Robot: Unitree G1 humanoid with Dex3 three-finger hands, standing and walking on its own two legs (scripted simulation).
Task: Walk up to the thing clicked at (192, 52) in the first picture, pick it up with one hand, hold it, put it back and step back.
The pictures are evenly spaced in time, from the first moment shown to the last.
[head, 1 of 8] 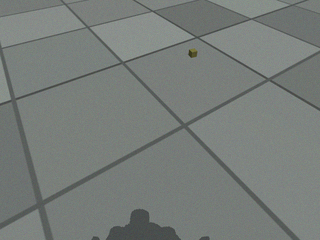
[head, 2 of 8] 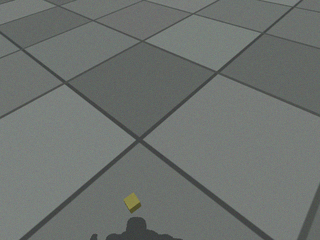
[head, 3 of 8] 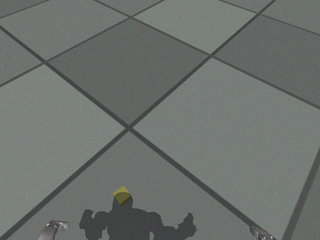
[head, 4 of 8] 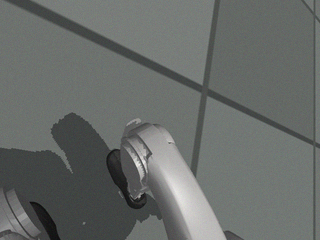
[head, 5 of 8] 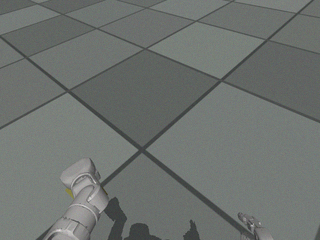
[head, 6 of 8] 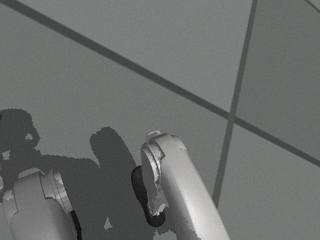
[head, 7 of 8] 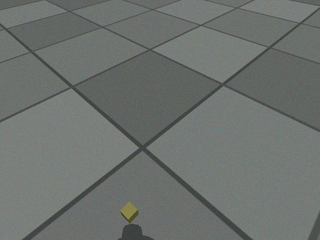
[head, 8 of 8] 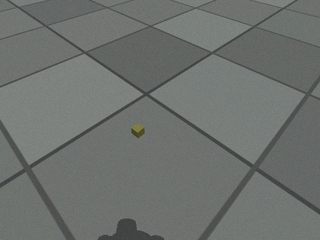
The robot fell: no
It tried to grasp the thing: yes
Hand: left
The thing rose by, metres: 0.66
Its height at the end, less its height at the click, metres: +0.00
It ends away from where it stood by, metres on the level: 0.02
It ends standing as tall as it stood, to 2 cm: yes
